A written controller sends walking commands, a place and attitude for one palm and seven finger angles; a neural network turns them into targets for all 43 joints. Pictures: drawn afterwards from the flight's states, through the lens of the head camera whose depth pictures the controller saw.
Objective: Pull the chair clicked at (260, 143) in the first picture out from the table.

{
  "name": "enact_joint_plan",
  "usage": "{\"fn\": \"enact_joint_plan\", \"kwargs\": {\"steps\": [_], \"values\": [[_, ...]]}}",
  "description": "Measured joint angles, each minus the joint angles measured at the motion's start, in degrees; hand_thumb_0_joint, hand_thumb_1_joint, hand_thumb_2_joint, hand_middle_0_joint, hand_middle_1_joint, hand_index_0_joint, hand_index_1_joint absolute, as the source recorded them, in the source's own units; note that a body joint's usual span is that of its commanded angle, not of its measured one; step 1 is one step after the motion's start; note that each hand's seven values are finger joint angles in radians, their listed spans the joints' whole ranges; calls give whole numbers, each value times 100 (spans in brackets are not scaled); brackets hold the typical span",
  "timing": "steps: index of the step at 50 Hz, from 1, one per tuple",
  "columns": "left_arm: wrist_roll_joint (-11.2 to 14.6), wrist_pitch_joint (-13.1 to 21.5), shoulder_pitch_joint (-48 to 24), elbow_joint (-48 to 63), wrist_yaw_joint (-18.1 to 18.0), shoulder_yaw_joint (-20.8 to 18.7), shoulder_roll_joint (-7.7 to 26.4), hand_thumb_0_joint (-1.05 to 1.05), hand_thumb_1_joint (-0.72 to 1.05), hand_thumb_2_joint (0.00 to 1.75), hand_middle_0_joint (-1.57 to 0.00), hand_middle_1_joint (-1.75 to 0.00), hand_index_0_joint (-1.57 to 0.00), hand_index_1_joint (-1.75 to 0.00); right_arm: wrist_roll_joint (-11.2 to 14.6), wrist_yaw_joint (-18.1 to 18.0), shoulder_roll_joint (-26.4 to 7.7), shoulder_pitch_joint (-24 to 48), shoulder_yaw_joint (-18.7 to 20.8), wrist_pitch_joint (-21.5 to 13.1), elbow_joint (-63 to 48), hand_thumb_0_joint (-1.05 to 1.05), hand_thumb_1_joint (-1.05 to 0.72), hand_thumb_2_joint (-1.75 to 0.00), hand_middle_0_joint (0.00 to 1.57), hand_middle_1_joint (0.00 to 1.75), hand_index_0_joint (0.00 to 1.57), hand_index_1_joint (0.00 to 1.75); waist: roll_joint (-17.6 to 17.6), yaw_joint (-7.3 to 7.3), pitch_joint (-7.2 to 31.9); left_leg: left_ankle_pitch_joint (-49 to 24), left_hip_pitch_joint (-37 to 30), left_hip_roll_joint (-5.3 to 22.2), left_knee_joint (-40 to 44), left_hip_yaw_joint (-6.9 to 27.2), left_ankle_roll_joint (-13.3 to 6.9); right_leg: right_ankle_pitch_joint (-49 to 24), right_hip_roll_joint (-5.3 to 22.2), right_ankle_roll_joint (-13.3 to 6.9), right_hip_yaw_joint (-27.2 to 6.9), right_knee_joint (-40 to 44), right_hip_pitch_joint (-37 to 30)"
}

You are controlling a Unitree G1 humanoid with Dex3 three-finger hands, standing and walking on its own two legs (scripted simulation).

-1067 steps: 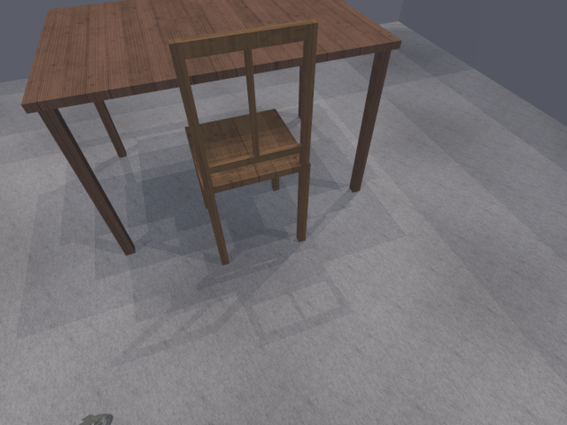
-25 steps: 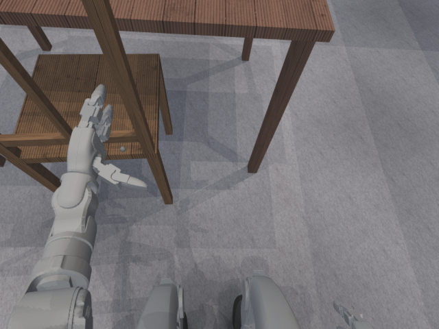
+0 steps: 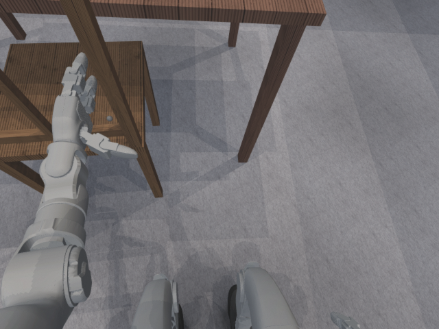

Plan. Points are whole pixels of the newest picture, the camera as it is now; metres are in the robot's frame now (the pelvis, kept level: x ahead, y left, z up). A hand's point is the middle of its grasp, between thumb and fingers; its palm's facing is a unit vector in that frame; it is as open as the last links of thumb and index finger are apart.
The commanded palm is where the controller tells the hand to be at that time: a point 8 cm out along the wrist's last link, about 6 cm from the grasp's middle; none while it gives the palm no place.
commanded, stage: push the fingers through the gap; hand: left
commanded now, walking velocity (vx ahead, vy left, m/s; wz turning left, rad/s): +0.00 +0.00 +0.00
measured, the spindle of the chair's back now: out of the picture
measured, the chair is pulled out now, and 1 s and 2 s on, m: -0.03 -0.02 0.00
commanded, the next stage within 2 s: hook a spindle and tug to test in 0.44 s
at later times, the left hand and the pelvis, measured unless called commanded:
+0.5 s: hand (109, 113) +0.49 +0.17 +0.03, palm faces -0.03 -1.00 -0.04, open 16.9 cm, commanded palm +0.46 +0.21 +0.03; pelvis +0.00 +0.01 +0.00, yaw +0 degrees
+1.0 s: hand (112, 111) +0.49 +0.16 +0.03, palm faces +0.00 -1.00 -0.03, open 14.2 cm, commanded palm +0.46 +0.20 +0.03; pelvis +0.01 +0.01 +0.00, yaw -1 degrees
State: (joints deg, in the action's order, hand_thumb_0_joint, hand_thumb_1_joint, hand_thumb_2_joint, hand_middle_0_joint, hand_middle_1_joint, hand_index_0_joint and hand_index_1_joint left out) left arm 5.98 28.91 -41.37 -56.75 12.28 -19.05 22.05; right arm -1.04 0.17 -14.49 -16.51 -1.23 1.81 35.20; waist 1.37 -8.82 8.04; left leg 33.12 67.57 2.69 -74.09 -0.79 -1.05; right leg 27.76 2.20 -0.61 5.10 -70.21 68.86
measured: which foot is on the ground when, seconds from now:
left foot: down 0.00-1.00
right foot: down 0.00-1.00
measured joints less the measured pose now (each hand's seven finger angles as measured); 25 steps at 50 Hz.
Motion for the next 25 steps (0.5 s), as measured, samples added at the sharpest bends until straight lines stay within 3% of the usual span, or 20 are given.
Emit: {"fn": "enact_joint_plan", "kwargs": {"steps": [25], "values": [[-65,67,-187,-129,-42,-36,88,-2,-50,30,-6,-8,-6,-8,-41,51,5,-43,-16,182,-22,0,-91,-90,21,30,20,30,-3,-76,-43,26,63,6,-10,6,-44,-22,-18,48,-3,67,28]]}}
